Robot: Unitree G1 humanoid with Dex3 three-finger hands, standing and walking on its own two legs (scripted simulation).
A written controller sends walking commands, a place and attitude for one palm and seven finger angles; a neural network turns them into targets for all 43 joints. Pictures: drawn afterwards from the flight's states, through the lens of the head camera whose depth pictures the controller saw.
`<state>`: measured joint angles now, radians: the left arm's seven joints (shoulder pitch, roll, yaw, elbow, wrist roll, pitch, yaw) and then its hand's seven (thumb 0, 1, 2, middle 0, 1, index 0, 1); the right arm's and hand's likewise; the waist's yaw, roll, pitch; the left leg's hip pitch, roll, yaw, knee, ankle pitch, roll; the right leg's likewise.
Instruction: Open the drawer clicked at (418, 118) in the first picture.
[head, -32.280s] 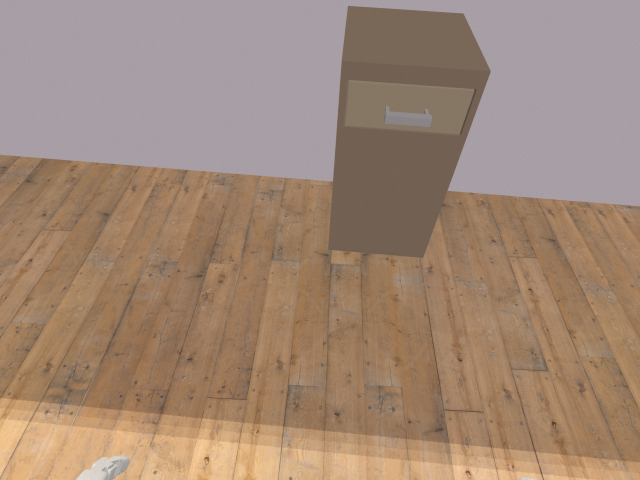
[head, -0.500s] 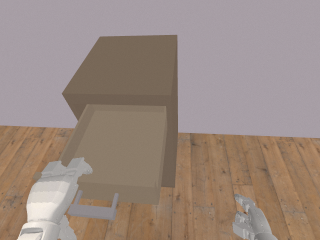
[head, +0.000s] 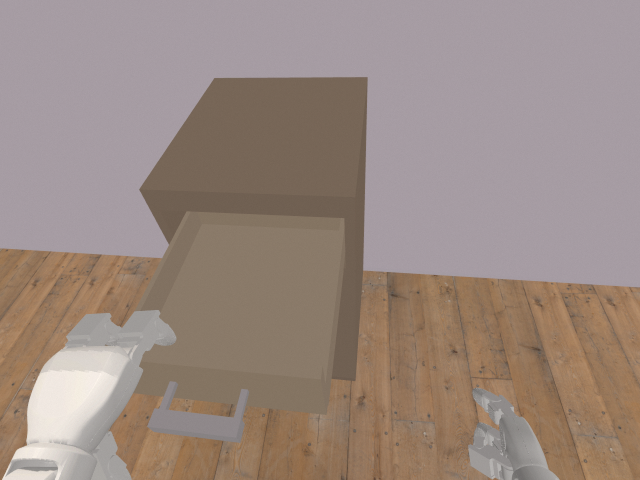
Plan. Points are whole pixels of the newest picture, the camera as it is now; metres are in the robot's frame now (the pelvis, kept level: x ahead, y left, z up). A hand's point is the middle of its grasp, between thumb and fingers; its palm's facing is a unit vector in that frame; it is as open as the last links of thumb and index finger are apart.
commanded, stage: draw the hand back to the body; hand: left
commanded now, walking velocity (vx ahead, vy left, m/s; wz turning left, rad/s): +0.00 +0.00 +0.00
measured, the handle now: (202, 408) +0.22 +0.23 -0.10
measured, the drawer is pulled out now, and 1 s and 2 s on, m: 0.30 0.30 0.30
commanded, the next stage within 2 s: step back with the hand held close in 1.06 s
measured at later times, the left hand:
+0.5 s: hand (116, 341) +0.20 +0.23 +0.15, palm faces +0.37 -0.83 -0.42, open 11.8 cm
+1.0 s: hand (99, 353) +0.18 +0.23 +0.16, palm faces +0.41 -0.82 -0.40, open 7.8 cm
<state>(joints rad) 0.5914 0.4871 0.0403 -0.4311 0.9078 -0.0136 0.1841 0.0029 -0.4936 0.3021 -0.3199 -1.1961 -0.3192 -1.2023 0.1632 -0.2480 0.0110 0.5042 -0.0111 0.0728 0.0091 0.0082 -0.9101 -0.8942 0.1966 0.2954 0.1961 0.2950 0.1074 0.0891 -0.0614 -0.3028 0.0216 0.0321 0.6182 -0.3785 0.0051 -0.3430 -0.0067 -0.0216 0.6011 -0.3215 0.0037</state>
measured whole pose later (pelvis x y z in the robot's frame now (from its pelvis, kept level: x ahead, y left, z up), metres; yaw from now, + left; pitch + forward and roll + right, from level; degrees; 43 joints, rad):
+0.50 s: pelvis +0.01 -0.01 +0.01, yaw +2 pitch -2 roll -1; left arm 0.54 0.32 0.24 -0.46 -0.03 -0.10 0.12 0.00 -0.03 0.50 -0.28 -0.89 -0.28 -0.90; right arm 0.20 -0.20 0.03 0.61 0.00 -0.15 -0.08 0.01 -0.91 -0.89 0.20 0.30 0.20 0.30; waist 0.04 0.06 0.02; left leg -0.09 0.02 0.00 0.43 -0.31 -0.01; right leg -0.12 0.00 -0.06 0.42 -0.27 -0.01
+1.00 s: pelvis +0.00 -0.01 +0.02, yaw +2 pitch -3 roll -1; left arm 0.53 0.31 0.27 -0.44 -0.04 -0.10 0.11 0.01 0.79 0.86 -0.22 -0.36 -0.22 -0.37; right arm 0.17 -0.20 0.01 0.62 0.00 -0.14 -0.08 0.01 -0.91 -0.89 0.20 0.30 0.20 0.30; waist 0.06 0.07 0.02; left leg -0.06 0.03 0.00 0.38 -0.27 -0.01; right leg -0.09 0.01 -0.06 0.37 -0.23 -0.01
